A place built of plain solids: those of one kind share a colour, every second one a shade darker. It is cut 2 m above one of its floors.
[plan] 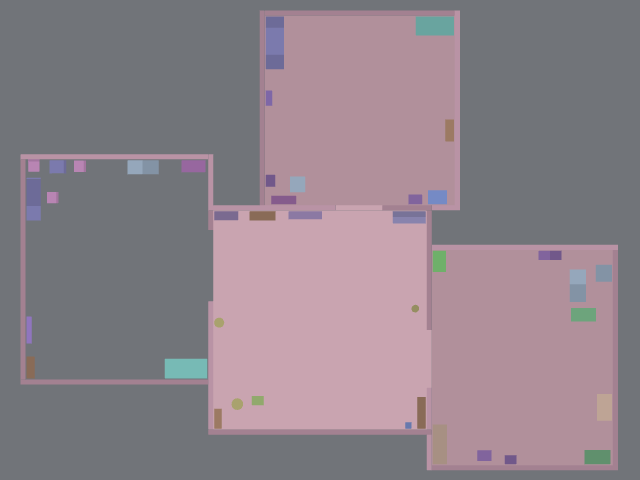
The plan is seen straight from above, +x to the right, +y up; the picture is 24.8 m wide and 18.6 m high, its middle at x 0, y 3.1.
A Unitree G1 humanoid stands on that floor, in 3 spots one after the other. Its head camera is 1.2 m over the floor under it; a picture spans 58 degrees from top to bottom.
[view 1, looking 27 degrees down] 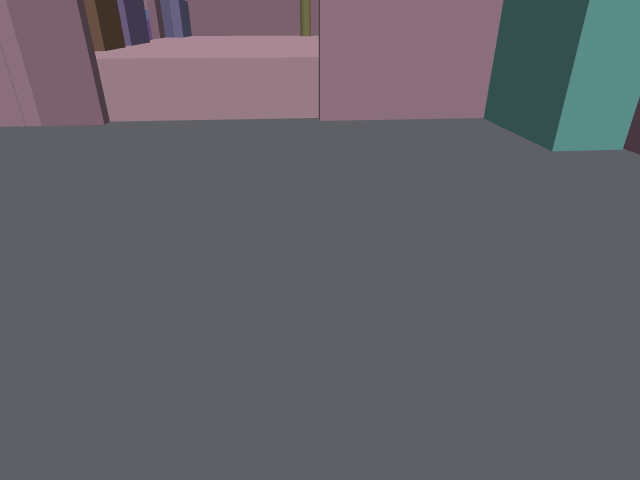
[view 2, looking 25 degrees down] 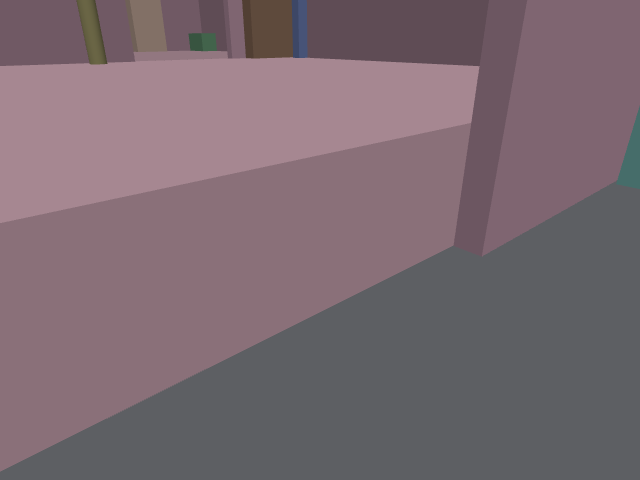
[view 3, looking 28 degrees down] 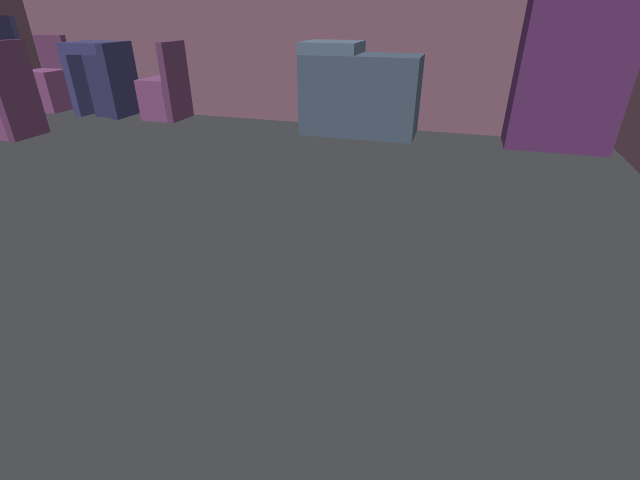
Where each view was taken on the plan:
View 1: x -10.14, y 1.24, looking -5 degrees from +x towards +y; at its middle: ground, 2.64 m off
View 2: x -5.45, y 3.00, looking -41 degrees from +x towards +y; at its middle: floor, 1.93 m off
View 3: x -5.87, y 1.24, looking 107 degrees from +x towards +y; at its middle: ground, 2.56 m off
